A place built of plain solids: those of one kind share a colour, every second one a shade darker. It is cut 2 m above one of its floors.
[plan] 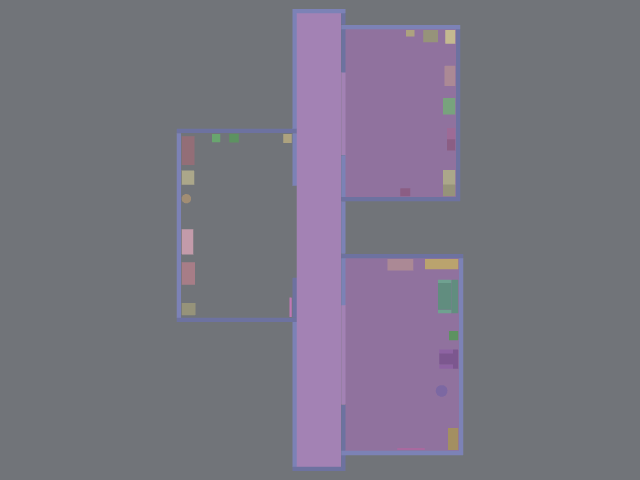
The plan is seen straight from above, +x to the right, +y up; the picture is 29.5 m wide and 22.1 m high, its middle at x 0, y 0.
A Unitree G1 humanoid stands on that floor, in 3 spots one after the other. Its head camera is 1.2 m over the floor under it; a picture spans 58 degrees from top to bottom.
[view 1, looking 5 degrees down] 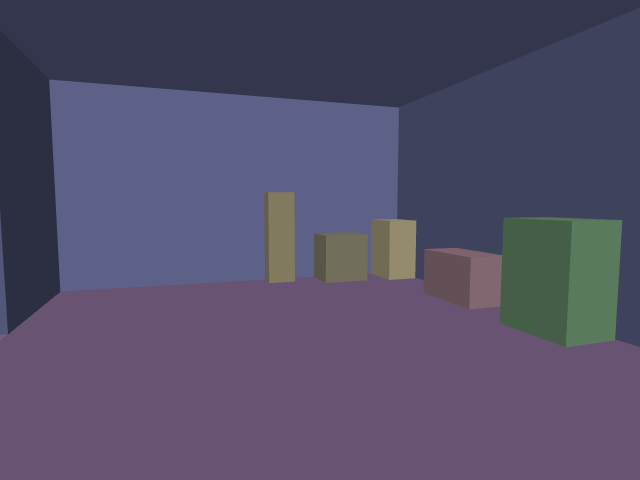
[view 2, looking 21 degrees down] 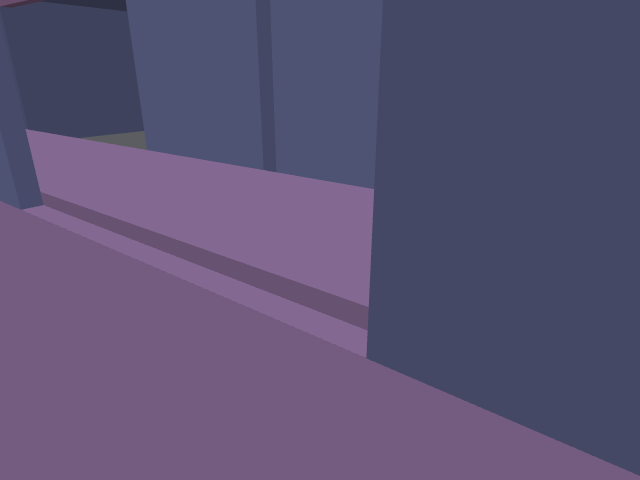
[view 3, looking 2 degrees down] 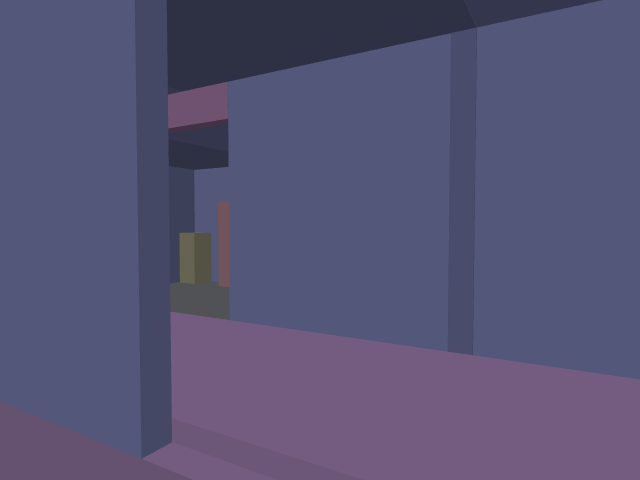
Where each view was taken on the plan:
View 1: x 2.61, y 3.13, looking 71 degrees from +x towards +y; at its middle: carton_stack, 6.62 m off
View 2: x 2.61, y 8.53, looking -143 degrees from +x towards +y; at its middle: floor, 2.98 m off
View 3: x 2.61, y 5.79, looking -150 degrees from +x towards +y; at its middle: wall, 4.25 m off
